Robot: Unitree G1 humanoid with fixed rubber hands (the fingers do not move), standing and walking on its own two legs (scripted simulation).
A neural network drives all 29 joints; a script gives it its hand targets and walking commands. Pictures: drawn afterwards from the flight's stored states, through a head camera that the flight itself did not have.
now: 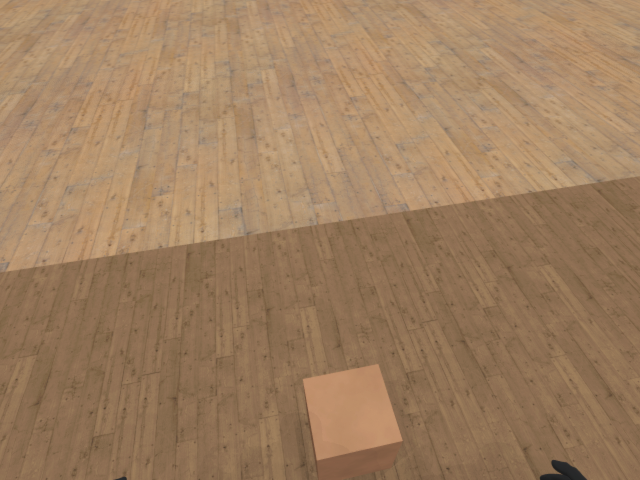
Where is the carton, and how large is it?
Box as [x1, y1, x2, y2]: [303, 364, 402, 479]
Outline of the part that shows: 377,364 303,379 307,416 318,479 342,479 388,468 391,466 402,440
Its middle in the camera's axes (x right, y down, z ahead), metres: +0.07 +0.50 +1.07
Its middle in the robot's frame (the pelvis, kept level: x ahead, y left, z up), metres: +0.41 -0.05 -0.66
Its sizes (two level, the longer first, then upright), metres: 0.210 0.200 0.250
